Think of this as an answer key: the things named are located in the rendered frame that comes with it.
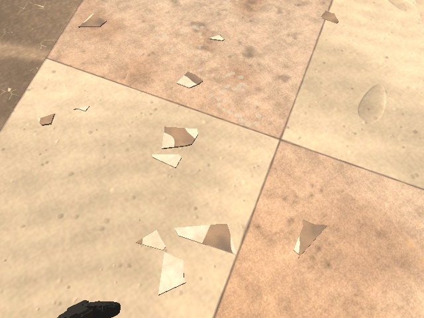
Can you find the robot left hand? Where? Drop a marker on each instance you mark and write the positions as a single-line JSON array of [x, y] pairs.
[[97, 309]]

